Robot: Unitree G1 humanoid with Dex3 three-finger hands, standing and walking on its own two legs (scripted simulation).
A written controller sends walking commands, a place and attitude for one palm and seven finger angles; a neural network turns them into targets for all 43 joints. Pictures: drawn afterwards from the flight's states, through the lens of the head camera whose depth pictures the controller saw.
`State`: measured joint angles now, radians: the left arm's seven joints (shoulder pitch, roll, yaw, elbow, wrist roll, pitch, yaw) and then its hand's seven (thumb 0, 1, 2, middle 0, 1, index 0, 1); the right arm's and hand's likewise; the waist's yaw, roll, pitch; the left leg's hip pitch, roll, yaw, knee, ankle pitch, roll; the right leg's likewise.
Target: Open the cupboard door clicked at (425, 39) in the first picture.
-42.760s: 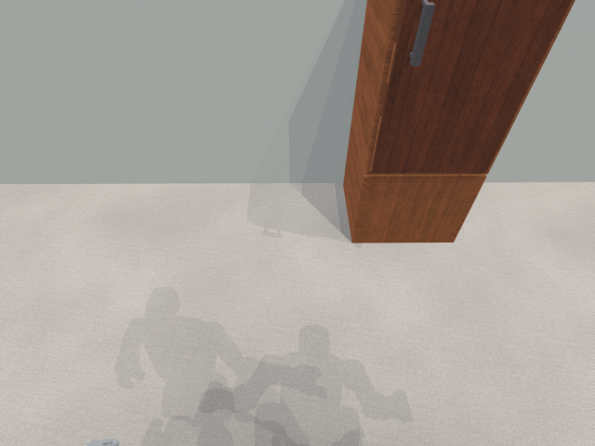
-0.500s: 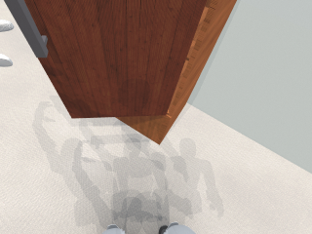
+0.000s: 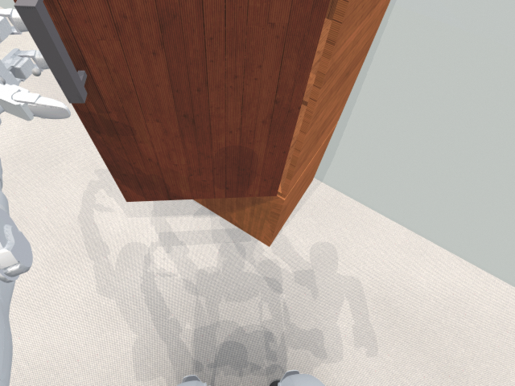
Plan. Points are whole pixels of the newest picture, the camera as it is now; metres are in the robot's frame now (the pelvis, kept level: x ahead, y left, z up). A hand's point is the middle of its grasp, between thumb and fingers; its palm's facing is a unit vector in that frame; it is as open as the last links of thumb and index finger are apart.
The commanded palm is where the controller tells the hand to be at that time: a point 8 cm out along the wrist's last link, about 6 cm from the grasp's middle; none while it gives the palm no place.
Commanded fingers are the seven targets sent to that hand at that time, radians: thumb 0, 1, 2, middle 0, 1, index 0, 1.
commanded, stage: slide the fingers in behind the handle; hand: left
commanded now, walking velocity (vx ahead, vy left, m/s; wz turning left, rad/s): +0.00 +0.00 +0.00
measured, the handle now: (60, 47) +0.57 +0.23 +0.17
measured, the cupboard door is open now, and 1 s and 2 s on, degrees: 38 37 38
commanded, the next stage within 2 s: close the thumb around the handle in 0.86 s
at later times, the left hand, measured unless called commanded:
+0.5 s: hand (63, 67) +0.53 +0.22 +0.17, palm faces -0.01 -1.00 +0.00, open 13.9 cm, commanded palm +0.51 +0.26 +0.16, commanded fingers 0.00 -0.50 0.30 -0.30 -1.20 -0.30 -1.20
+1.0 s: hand (65, 66) +0.53 +0.22 +0.17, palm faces -0.02 -1.00 +0.01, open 13.7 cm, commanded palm +0.51 +0.26 +0.16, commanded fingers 0.00 -0.33 0.37 -0.31 -1.22 -0.31 -1.22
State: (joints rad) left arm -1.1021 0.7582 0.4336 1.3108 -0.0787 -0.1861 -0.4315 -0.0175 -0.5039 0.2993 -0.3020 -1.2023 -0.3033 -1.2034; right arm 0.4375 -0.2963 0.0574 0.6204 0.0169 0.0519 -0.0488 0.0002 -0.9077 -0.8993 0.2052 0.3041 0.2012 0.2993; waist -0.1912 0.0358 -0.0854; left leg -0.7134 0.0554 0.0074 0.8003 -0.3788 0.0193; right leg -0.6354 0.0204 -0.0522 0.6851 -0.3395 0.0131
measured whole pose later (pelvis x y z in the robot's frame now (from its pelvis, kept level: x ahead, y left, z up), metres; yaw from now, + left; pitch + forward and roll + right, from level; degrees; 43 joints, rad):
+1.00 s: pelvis +0.00 +0.00 +0.00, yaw +0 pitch +17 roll -3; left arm -1.14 0.71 0.41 1.32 -0.07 -0.19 -0.37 -0.02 -0.50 0.30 -0.34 -1.22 -0.35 -1.24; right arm 0.45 -0.29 0.05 0.64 0.01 0.03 -0.04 0.00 -0.91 -0.90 0.20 0.30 0.20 0.30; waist -0.20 0.04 -0.08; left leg -0.72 0.05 0.01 0.79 -0.38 0.01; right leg -0.64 0.02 -0.05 0.69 -0.34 0.01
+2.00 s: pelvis +0.01 -0.01 +0.00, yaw -1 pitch +16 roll -3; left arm -1.01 0.68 0.46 1.23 -0.09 -0.20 -0.37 0.00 0.74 0.82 -0.37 -1.35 -0.38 -1.35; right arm 0.47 -0.30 0.03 0.62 0.01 0.05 -0.04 0.00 -0.91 -0.90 0.20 0.30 0.20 0.30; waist -0.20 0.04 -0.10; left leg -0.67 0.06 0.03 0.76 -0.37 0.01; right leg -0.61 0.03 -0.02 0.67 -0.34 0.00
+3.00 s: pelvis -0.02 -0.03 +0.01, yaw +1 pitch +9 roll -1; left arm -0.85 0.33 0.40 1.03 -0.04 -0.22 0.26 -0.02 0.74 0.84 -0.37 -1.35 -0.36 -1.35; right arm 0.46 -0.28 -0.02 0.76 -0.01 -0.01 -0.03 0.01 -0.91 -0.90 0.20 0.30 0.20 0.30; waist -0.11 0.05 -0.07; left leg -0.53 0.05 0.01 0.67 -0.29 -0.01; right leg -0.49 0.02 -0.05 0.64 -0.30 -0.02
